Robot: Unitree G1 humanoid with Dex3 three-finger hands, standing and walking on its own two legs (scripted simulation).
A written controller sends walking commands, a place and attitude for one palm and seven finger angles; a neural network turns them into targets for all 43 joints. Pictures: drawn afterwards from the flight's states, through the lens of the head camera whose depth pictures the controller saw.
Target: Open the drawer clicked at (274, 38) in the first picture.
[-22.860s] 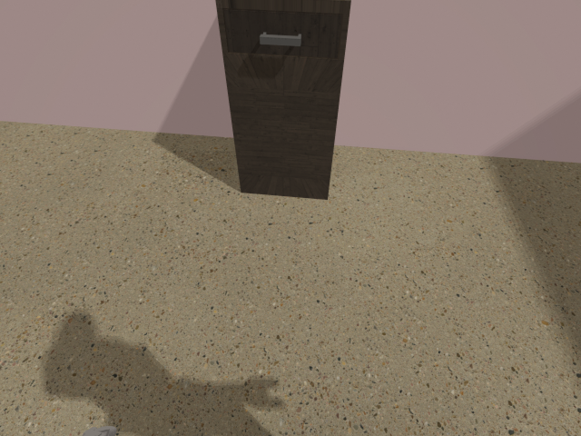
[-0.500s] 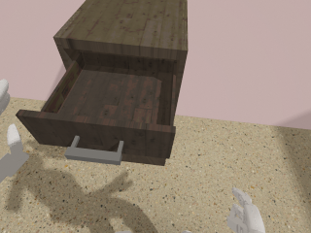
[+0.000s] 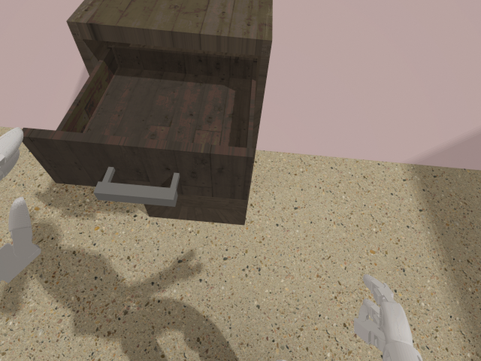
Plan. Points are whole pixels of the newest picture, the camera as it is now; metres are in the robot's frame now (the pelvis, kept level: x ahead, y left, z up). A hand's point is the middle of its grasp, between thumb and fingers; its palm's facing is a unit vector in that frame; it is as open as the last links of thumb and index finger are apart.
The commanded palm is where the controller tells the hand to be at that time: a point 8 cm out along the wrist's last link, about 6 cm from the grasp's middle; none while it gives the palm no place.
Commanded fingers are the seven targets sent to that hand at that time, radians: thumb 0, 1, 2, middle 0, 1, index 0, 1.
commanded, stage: stop stepping back and stand still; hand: left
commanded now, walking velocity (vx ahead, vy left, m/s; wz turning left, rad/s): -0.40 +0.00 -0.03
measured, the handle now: (140, 184) +0.41 +0.19 +0.02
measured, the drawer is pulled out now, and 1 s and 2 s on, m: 0.30 0.30 0.30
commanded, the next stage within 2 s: let the arm hang, fingers relaxed in 0.76 s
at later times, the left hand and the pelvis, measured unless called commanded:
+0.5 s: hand out of the picture +0.08 +0.20 +0.19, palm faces +0.37 -0.80 -0.47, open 7.5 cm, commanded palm +0.01 +0.25 +0.21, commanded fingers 0.00 0.90 0.90 -0.20 -0.30 -0.20 -0.30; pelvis -0.11 -0.03 +0.00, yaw +1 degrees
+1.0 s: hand out of the picture +0.07 +0.22 -0.01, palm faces +0.22 -0.88 -0.42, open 7.4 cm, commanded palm none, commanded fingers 0.00 0.90 0.90 -0.20 -0.30 -0.20 -0.30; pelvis -0.12 -0.03 +0.00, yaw +5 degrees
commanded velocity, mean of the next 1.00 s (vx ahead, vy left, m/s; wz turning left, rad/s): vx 0.12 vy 0.03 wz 0.00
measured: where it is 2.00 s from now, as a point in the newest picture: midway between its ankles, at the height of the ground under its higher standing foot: outside the picture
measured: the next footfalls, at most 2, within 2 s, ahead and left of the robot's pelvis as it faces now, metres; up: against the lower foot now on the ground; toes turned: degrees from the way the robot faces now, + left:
left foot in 0.44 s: -0.09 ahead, +0.09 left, +0.00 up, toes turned +5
right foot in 0.56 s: -0.03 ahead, -0.12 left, +0.00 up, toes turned -1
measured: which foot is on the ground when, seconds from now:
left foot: down 0.00-0.20, up 0.22-0.42, down 0.44-1.00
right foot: down 0.00-0.46, up 0.48-0.54, down 0.56-1.00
